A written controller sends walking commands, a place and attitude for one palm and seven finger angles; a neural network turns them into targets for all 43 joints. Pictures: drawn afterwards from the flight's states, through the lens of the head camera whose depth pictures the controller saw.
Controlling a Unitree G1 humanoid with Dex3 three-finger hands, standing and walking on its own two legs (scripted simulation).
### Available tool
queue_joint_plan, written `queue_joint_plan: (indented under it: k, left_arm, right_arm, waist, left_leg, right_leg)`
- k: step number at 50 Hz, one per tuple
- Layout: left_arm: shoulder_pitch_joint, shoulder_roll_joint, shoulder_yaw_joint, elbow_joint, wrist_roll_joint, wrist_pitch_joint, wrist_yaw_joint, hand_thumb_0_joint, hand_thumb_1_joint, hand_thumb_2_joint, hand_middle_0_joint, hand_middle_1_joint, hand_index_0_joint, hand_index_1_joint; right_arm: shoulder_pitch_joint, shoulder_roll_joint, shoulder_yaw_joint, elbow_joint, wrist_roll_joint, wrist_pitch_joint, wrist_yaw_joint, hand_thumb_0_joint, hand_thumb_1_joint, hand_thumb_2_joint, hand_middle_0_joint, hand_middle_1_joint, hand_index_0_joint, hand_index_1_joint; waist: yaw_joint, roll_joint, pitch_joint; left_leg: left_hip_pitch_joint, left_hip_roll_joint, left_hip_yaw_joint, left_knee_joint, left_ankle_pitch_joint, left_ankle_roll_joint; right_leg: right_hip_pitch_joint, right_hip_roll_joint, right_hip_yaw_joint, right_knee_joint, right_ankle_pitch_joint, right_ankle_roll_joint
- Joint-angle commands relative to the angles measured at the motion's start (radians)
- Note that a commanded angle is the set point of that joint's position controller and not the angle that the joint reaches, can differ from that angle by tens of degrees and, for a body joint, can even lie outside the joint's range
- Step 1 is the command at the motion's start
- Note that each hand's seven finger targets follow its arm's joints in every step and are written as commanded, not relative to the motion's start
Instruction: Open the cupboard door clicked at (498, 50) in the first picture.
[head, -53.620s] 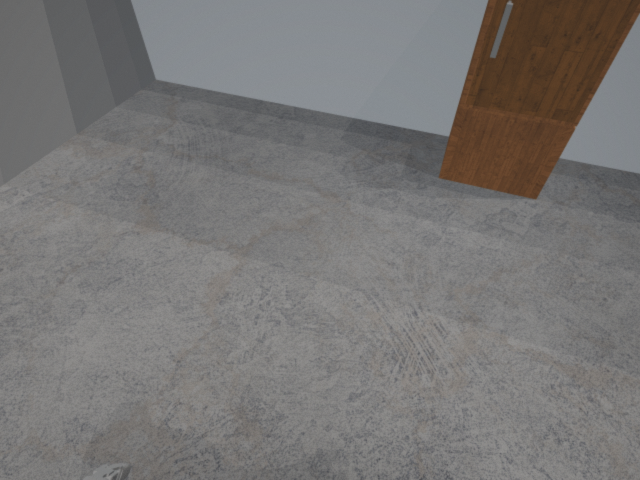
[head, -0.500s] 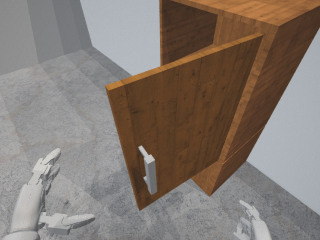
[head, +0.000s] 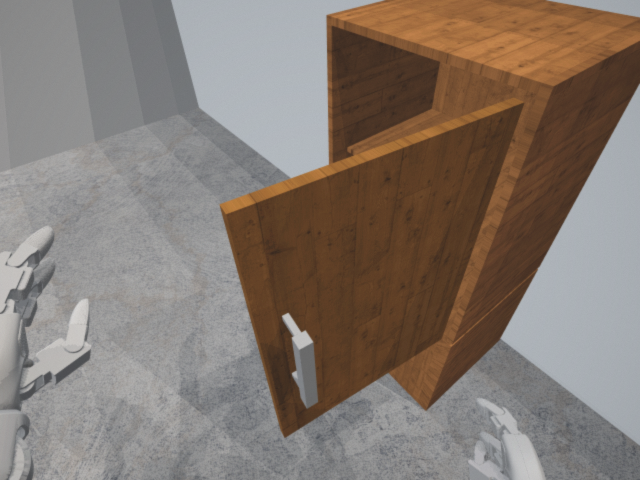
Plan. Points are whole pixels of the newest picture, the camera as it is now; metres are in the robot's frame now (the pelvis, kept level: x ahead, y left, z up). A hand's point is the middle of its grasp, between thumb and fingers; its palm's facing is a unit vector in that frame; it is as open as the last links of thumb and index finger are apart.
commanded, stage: draw the hand back to the body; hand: left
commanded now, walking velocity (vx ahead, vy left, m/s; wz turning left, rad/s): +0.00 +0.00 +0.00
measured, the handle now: (299, 362) +0.29 +0.08 -0.04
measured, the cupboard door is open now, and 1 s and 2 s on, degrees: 83 83 83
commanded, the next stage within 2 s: step back with the hand held close in 0.34 s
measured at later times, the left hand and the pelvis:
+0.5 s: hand (88, 352) +0.18 +0.25 +0.16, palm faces +0.45 -0.80 -0.40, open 7.4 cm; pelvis -0.01 -0.01 +0.00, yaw +0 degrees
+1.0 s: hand (41, 395) +0.13 +0.27 +0.16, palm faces +0.40 -0.76 -0.51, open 7.4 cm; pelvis -0.07 +0.01 -0.01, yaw -1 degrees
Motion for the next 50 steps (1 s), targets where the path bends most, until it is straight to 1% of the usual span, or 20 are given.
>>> queue_joint_plan:
  k: [1, 4, 6, 8, 14, 18, 22, 23, 24, 25, 26, 27, 29, 32, 34, 36, 39, 43, 49, 50]
  left_arm:
    - [-0.057, 0.128, 0.089, -0.137, -0.002, -0.062, 0.007, 0.000, 0.900, 0.900, -0.200, -0.300, -0.200, -0.300]
    - [-0.080, 0.151, 0.098, -0.157, 0.001, -0.072, 0.007, 0.000, 0.900, 0.900, -0.200, -0.300, -0.200, -0.300]
    - [-0.080, 0.165, 0.111, -0.179, 0.001, -0.077, 0.010, 0.000, 0.900, 0.900, -0.200, -0.300, -0.200, -0.300]
    - [-0.092, 0.182, 0.120, -0.213, 0.006, -0.083, 0.013, 0.000, 0.900, 0.900, -0.200, -0.300, -0.200, -0.300]
    - [-0.097, 0.190, 0.129, -0.187, 0.007, -0.085, 0.016, 0.000, 0.900, 0.900, -0.200, -0.300, -0.200, -0.300]
    - [-0.096, 0.165, 0.108, -0.170, 0.005, -0.091, 0.012, 0.000, 0.900, 0.900, -0.200, -0.300, -0.200, -0.300]
    - [-0.089, 0.169, 0.114, -0.165, 0.005, -0.097, 0.012, 0.000, 0.900, 0.900, -0.200, -0.300, -0.200, -0.300]
    - [-0.194, 0.203, 0.131, -0.217, 0.004, -0.105, 0.016, 0.000, 0.900, 0.900, -0.200, -0.300, -0.200, -0.300]
    - [-0.372, 0.369, 0.293, -0.241, 0.022, -0.161, 0.034, 0.000, 0.900, 0.900, -0.200, -0.300, -0.200, -0.300]
    - [-0.192, 0.246, 0.217, -0.128, 0.017, -0.160, 0.021, 0.000, 0.900, 0.900, -0.200, -0.300, -0.200, -0.300]
    - [-0.072, 0.195, 0.178, -0.079, 0.015, -0.151, 0.010, 0.000, 0.900, 0.900, -0.200, -0.300, -0.200, -0.300]
    - [-0.045, 0.172, 0.147, -0.111, 0.015, -0.153, 0.003, 0.000, 0.900, 0.900, -0.200, -0.300, -0.200, -0.300]
    - [-0.001, 0.177, 0.149, -0.152, 0.015, -0.161, 0.006, 0.000, 0.900, 0.900, -0.200, -0.300, -0.200, -0.300]
    - [0.040, 0.200, 0.168, -0.190, 0.015, -0.154, 0.015, 0.000, 0.900, 0.900, -0.200, -0.300, -0.200, -0.300]
    - [0.027, 0.248, 0.210, -0.237, 0.016, -0.158, 0.027, 0.000, 0.900, 0.900, -0.200, -0.300, -0.200, -0.300]
    - [0.053, 0.240, 0.210, -0.234, 0.016, -0.155, 0.031, 0.000, 0.900, 0.900, -0.200, -0.300, -0.200, -0.300]
    - [0.048, 0.266, 0.237, -0.257, 0.017, -0.162, 0.040, 0.000, 0.900, 0.900, -0.200, -0.300, -0.200, -0.300]
    - [0.057, 0.243, 0.219, -0.279, 0.027, -0.168, 0.045, 0.000, 0.900, 0.900, -0.200, -0.300, -0.200, -0.300]
    - [0.040, 0.226, 0.228, -0.275, 0.054, -0.181, 0.052, 0.000, 0.900, 0.900, -0.200, -0.300, -0.200, -0.300]
    - [0.024, 0.213, 0.218, -0.281, 0.059, -0.183, 0.052, 0.000, 0.900, 0.900, -0.200, -0.300, -0.200, -0.300]
  right_arm:
    - [-0.121, -0.100, -0.050, -0.144, 0.000, -0.036, 0.003, 0.000, -0.900, -0.900, 0.200, 0.300, 0.200, 0.300]
    - [-0.129, -0.106, -0.055, -0.144, -0.001, -0.032, 0.002, 0.000, -0.900, -0.900, 0.200, 0.300, 0.200, 0.300]
    - [-0.134, -0.100, -0.055, -0.149, -0.002, -0.034, 0.001, 0.000, -0.900, -0.900, 0.200, 0.300, 0.200, 0.300]
    - [-0.135, -0.099, -0.055, -0.148, -0.003, -0.040, -0.001, 0.000, -0.900, -0.900, 0.200, 0.300, 0.200, 0.300]
    - [-0.143, -0.096, -0.054, -0.134, -0.003, -0.053, -0.007, 0.000, -0.900, -0.900, 0.200, 0.300, 0.200, 0.300]
    - [-0.143, -0.091, -0.055, -0.129, -0.001, -0.058, -0.005, 0.000, -0.900, -0.900, 0.200, 0.300, 0.200, 0.300]
    - [-0.145, -0.093, -0.058, -0.126, -0.004, -0.063, -0.004, 0.000, -0.900, -0.900, 0.200, 0.300, 0.200, 0.300]
    - [-0.154, -0.097, -0.057, -0.125, -0.002, -0.066, -0.006, 0.000, -0.900, -0.900, 0.200, 0.300, 0.200, 0.300]
    - [-0.131, -0.095, -0.034, -0.167, 0.015, -0.048, -0.008, 0.000, -0.900, -0.900, 0.200, 0.300, 0.200, 0.300]
    - [-0.114, -0.093, -0.051, -0.143, 0.003, -0.031, -0.013, 0.000, -0.900, -0.900, 0.200, 0.300, 0.200, 0.300]
    - [-0.113, -0.107, -0.060, -0.152, 0.002, -0.016, -0.007, 0.000, -0.900, -0.900, 0.200, 0.300, 0.200, 0.300]
    - [-0.122, -0.112, -0.062, -0.160, -0.001, -0.004, -0.003, 0.000, -0.900, -0.900, 0.200, 0.300, 0.200, 0.300]
    - [-0.127, -0.119, -0.066, -0.164, -0.007, 0.009, -0.006, 0.000, -0.900, -0.900, 0.200, 0.300, 0.200, 0.300]
    - [-0.125, -0.121, -0.075, -0.183, 0.000, 0.029, -0.009, 0.000, -0.900, -0.900, 0.200, 0.300, 0.200, 0.300]
    - [-0.131, -0.121, -0.081, -0.188, 0.001, 0.037, -0.018, 0.000, -0.900, -0.900, 0.200, 0.300, 0.200, 0.300]
    - [-0.124, -0.115, -0.084, -0.202, 0.004, 0.045, -0.021, 0.000, -0.900, -0.900, 0.200, 0.300, 0.200, 0.300]
    - [-0.131, -0.114, -0.089, -0.207, 0.003, 0.049, -0.029, 0.000, -0.900, -0.900, 0.200, 0.300, 0.200, 0.300]
    - [-0.115, -0.122, -0.090, -0.220, 0.004, 0.040, -0.028, 0.000, -0.900, -0.900, 0.200, 0.300, 0.200, 0.300]
    - [-0.108, -0.135, -0.093, -0.232, -0.004, 0.023, -0.030, 0.000, -0.900, -0.900, 0.200, 0.300, 0.200, 0.300]
    - [-0.097, -0.132, -0.092, -0.237, -0.003, 0.021, -0.029, 0.000, -0.900, -0.900, 0.200, 0.300, 0.200, 0.300]
  waist:
    - [-0.012, -0.027, -0.017]
    - [-0.009, -0.011, -0.036]
    - [-0.005, -0.031, -0.064]
    - [-0.004, -0.002, -0.089]
    - [-0.004, -0.008, -0.037]
    - [-0.008, -0.012, -0.013]
    - [-0.005, -0.037, -0.029]
    - [-0.010, -0.026, -0.055]
    - [-0.055, 0.026, 0.081]
    - [-0.062, -0.097, 0.040]
    - [-0.062, -0.124, -0.001]
    - [-0.066, -0.091, -0.023]
    - [-0.064, -0.023, -0.077]
    - [-0.066, -0.061, -0.139]
    - [-0.062, -0.043, -0.162]
    - [-0.064, -0.057, -0.164]
    - [-0.062, -0.051, -0.146]
    - [-0.064, -0.028, -0.118]
    - [-0.062, 0.033, -0.055]
    - [-0.067, 0.021, -0.043]
  left_leg:
    - [-0.091, 0.050, -0.041, -0.083, 0.351, -0.033]
    - [-0.084, 0.044, -0.037, -0.087, 0.312, -0.024]
    - [-0.079, 0.042, -0.039, -0.089, 0.307, -0.021]
    - [-0.073, 0.037, -0.035, -0.083, 0.320, -0.020]
    - [-0.077, 0.035, -0.034, -0.089, 0.276, -0.017]
    - [-0.077, 0.034, -0.028, -0.096, 0.238, -0.014]
    - [-0.075, 0.034, -0.031, -0.100, 0.229, -0.012]
    - [-0.066, 0.030, -0.030, -0.096, 0.220, -0.009]
    - [-0.165, 0.038, -0.060, -0.088, 0.111, -0.003]
    - [-0.163, 0.046, -0.080, -0.056, 0.116, -0.001]
    - [-0.129, 0.042, -0.064, -0.032, 0.142, 0.002]
    - [-0.123, 0.044, -0.054, -0.024, 0.162, 0.001]
    - [-0.136, 0.053, -0.054, -0.034, 0.212, -0.004]
    - [-0.152, 0.069, -0.063, -0.036, 0.286, -0.008]
    - [-0.172, 0.072, -0.070, -0.032, 0.315, -0.010]
    - [-0.191, 0.078, -0.074, -0.029, 0.320, -0.011]
    - [-0.248, 0.077, -0.084, -0.027, 0.261, -0.005]
    - [-0.331, 0.097, -0.113, -0.056, 0.142, 0.014]
    - [-0.611, 0.148, -0.175, -0.154, -0.202, 0.064]
    - [-0.652, 0.155, -0.181, -0.158, -0.253, 0.068]
  right_leg:
    - [0.081, -0.011, 0.041, -0.051, 0.187, -0.011]
    - [0.094, -0.013, 0.046, -0.062, 0.174, -0.014]
    - [0.109, -0.013, 0.050, -0.059, 0.177, -0.013]
    - [0.123, -0.015, 0.056, -0.058, 0.195, -0.013]
    - [0.101, -0.012, 0.060, -0.083, 0.165, -0.015]
    - [0.083, -0.012, 0.064, -0.096, 0.128, -0.011]
    - [0.094, -0.011, 0.064, -0.098, 0.119, -0.010]
    - [0.098, -0.014, 0.073, -0.103, 0.113, -0.009]
    - [-0.012, -0.056, 0.169, -0.145, 0.114, -0.014]
    - [-0.014, -0.077, 0.169, -0.149, 0.126, -0.016]
    - [-0.024, -0.088, 0.173, -0.154, 0.136, -0.016]
    - [-0.032, -0.096, 0.169, -0.148, 0.156, -0.016]
    - [0.001, -0.100, 0.148, -0.106, 0.225, -0.019]
    - [0.030, -0.088, 0.136, -0.051, 0.305, -0.010]
    - [0.046, -0.090, 0.133, -0.020, 0.352, -0.013]
    - [0.041, -0.085, 0.135, 0.004, 0.358, -0.010]
    - [0.031, -0.089, 0.151, 0.012, 0.319, -0.011]
    - [0.021, -0.069, 0.155, 0.047, 0.212, -0.004]
    - [0.140, -0.028, 0.142, 0.194, 0.134, 0.013]
    - [0.152, -0.025, 0.141, 0.212, 0.118, 0.014]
